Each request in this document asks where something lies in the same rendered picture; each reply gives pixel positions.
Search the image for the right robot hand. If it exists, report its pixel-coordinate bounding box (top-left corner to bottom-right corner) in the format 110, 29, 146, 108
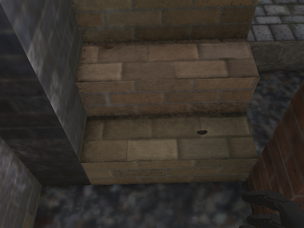
238, 188, 304, 228

